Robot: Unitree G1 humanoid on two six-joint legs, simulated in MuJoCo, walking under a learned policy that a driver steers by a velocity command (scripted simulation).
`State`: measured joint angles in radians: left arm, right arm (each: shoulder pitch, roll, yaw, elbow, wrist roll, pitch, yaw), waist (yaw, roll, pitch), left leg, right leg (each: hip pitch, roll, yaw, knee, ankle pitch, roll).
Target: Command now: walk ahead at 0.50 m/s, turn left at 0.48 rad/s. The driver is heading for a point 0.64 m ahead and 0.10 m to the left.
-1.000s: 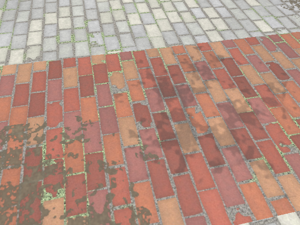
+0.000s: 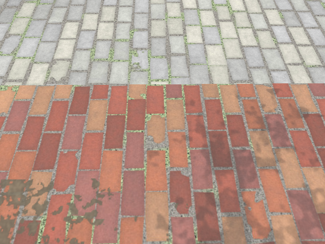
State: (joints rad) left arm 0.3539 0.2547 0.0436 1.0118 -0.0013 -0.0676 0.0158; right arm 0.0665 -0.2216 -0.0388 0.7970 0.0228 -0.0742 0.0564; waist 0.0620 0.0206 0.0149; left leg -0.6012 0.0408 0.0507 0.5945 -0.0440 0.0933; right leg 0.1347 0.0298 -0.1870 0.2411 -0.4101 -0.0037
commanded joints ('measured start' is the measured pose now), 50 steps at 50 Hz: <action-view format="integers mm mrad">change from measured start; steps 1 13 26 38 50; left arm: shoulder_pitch -30 -219 -136 -99 106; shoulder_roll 191 96 198 154 47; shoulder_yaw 37 21 59 40 -12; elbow -68 -254 -288 -217 -157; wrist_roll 2 20 21 2 19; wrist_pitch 21 -42 -89 -50 -17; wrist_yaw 18 -6 -30 -30 -17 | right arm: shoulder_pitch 183 203 289 158 227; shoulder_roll -177 -202 -129 -84 -230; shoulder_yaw -71 -73 -45 -19 -56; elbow -42 -91 -81 -148 -145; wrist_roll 5 -9 -20 -28 -74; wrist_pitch -10 -11 18 -2 1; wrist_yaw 7 -57 -73 -66 -63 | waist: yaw -167 -52 14 -56 -60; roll -105 2 70 -92 171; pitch -116 -23 -192 -15 -318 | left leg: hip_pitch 308 352 436 -22 825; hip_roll -109 87 26 52 310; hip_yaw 67 -314 -354 -92 -378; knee -41 -394 96 284 -62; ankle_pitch -60 185 144 -153 913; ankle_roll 74 204 40 -99 191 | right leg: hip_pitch -60 -751 -219 -302 -557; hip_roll -260 -124 -135 -230 -33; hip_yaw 3 238 307 338 200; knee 435 656 221 -46 641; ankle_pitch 1183 253 394 756 77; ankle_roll -84 60 -105 -226 10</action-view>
